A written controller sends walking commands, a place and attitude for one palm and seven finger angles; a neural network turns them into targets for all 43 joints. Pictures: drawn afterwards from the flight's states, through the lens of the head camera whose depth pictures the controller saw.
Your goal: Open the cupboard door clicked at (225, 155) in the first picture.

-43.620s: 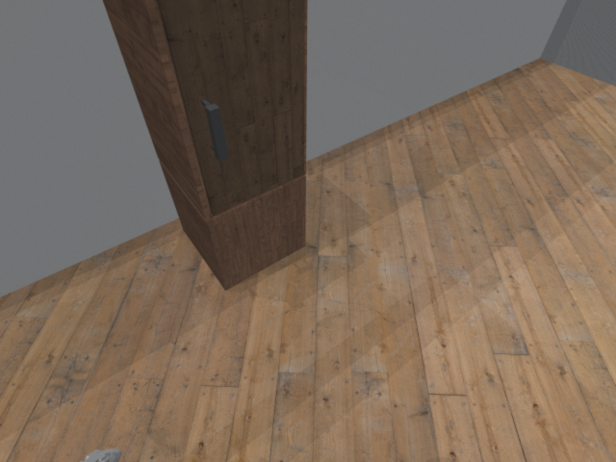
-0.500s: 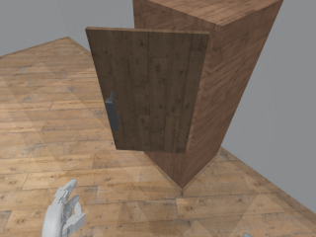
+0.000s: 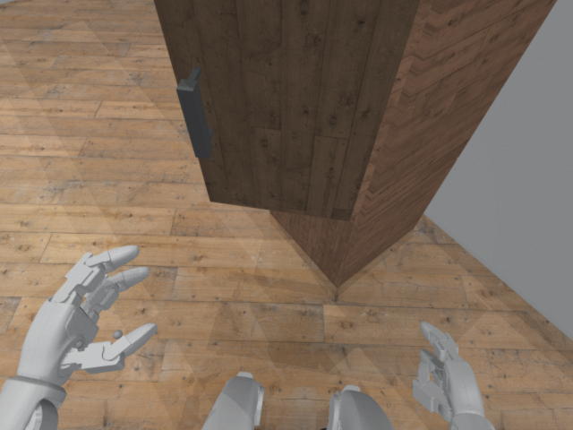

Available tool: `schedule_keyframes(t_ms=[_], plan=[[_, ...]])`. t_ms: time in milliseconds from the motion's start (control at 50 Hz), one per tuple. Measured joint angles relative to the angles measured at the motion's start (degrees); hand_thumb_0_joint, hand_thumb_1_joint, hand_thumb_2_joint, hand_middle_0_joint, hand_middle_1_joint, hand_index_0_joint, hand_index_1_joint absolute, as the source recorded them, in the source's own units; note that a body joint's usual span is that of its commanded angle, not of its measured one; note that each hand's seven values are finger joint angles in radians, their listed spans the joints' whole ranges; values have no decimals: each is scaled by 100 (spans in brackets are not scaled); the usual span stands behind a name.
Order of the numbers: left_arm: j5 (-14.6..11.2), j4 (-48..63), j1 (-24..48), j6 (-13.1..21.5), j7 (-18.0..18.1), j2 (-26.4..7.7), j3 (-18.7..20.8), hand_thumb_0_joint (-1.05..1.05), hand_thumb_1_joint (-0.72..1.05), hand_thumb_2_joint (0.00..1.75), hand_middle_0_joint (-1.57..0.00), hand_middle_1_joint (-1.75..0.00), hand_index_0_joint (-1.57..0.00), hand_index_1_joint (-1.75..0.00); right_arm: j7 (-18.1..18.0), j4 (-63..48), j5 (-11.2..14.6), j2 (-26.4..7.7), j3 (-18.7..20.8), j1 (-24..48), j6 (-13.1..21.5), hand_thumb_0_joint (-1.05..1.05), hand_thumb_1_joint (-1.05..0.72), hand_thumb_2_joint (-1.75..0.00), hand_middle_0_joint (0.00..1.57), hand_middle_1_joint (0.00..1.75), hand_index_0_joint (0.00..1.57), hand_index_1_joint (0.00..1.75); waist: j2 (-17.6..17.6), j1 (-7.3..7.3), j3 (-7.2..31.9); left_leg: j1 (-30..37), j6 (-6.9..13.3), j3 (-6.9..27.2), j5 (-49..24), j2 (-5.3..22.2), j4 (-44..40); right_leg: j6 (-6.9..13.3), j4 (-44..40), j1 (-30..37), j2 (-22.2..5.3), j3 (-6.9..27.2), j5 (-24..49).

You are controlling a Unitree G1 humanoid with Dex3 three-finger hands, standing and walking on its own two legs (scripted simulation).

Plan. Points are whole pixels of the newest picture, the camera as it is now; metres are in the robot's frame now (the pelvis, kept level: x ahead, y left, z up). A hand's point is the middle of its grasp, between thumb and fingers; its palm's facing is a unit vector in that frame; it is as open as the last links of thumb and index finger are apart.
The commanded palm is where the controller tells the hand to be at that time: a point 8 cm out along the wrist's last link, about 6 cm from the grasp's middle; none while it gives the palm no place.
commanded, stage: raise the hand with hooked fingers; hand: left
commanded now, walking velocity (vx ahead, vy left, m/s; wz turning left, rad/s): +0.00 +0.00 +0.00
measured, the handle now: (200, 114) +0.58 +0.21 +0.07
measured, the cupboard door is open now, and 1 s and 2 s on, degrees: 43 43 43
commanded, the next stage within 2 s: move the hooked fingers beside the handle in 1.42 s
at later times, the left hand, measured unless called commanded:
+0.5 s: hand (87, 287) +0.26 +0.27 +0.07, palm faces -0.04 -1.00 -0.05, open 13.1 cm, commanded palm +0.24 +0.33 +0.07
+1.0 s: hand (66, 242) +0.30 +0.31 +0.09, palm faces -0.04 -1.00 -0.05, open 14.0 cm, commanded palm +0.28 +0.35 +0.09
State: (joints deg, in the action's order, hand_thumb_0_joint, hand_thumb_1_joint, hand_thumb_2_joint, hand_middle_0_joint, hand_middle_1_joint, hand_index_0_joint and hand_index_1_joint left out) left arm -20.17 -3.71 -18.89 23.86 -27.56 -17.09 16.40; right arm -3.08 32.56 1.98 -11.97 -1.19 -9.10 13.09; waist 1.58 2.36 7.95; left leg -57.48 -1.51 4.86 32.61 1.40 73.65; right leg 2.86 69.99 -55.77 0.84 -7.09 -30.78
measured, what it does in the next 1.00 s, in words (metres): stands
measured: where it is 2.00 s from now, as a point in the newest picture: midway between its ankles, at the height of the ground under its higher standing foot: outside the picture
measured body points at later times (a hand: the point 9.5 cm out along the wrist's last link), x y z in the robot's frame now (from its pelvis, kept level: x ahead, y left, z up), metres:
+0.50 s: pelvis +0.01 +0.04 +0.02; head +0.08 +0.06 +0.46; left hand +0.26 +0.33 +0.07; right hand +0.17 -0.22 -0.04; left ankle +0.03 +0.13 -0.63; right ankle +0.03 -0.10 -0.63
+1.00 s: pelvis +0.01 +0.04 +0.03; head +0.09 +0.06 +0.47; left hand +0.30 +0.36 +0.09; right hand +0.17 -0.21 -0.05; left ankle +0.03 +0.13 -0.63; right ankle +0.03 -0.10 -0.63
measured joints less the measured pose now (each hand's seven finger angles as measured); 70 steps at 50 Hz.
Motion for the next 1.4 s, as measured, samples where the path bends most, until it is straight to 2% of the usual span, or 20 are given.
schedule_keyframes(t_ms=[60,100,180,280,360,480,660,840,1040,1200,1400], plan=[[-74,-205,180,-368,-49,-86,113,1,24,62,-25,-73,-25,-72,-22,49,17,50,-29,-208,-46,2,-90,-90,21,30,21,30,43,-123,9,80,29,-94,-65,8,-155,-36,-123,35,6,92,77],[-112,-281,216,-445,21,-94,193,1,19,60,-25,-76,-25,-75,-32,58,14,34,-3,-365,-46,2,-90,-90,21,30,21,30,52,-196,28,151,57,-162,-108,8,-273,-66,-220,78,4,158,128],[-140,-420,252,-313,143,-85,335,1,10,56,-26,-82,-26,-81,-39,70,14,-105,96,-624,-33,2,-90,-90,21,30,21,30,22,-289,82,247,118,-273,-166,-8,-440,-123,-361,136,-11,267,200],[-106,-619,346,-163,131,-128,345,0,-2,51,-27,-89,-26,-89,-65,14,37,-354,193,-765,-26,2,-90,-90,21,30,21,30,-28,-333,73,301,201,-334,-178,-44,-497,-193,-444,199,-44,327,235],[-73,-654,434,-152,115,-181,317,0,-11,47,-27,-95,-27,-95,-81,-77,34,-451,210,-746,-3,2,-90,-90,21,30,20,30,-93,-346,31,347,257,-357,-180,-68,-523,-243,-507,263,-66,351,260],[-22,-621,605,-196,186,-265,336,0,-25,41,-28,-104,-28,-104,-31,-253,5,-421,116,-621,-2,2,-90,-90,21,30,20,30,-133,-342,6,425,315,-346,-199,-110,-591,-306,-643,392,-102,340,303],[17,-912,1077,-497,42,-463,453,-1,-43,33,-30,-116,-29,-115,11,-442,-9,-290,-131,-504,-100,1,-90,-90,21,30,21,30,-87,-233,-3,525,366,-334,-233,-152,-706,-365,-824,539,-138,329,356],[-30,-1403,1616,-638,-237,-655,697,-1,-49,31,-30,-119,-30,-119,-26,-362,-6,-305,-185,-557,-186,1,-90,-90,21,30,21,30,-66,-202,-19,558,369,-339,-252,-150,-780,-369,-903,572,-133,335,380],[-131,-1829,1954,-653,-457,-830,900,-1,-50,30,-30,-120,-30,-120,-49,-279,20,-451,-75,-728,-267,1,-90,-90,21,30,21,30,-78,-302,-20,593,334,-361,-292,-99,-887,-330,-983,571,-82,360,426],[-123,-1827,1830,-565,-391,-736,888,-1,-50,30,-30,-120,-30,-120,-29,-324,20,-477,-23,-803,-310,1,-90,-90,21,30,21,30,-99,-370,-11,607,298,-383,-305,-63,-926,-291,-977,546,-46,384,431],[-95,-1833,1812,-489,-351,-716,859,-1,-50,30,-30,-120,-30,-120,-51,-314,27,-397,-84,-738,-337,1,-90,-90,21,30,21,30,-75,-352,-2,637,246,-348,-301,-45,-925,-239,-940,564,-28,352,402]])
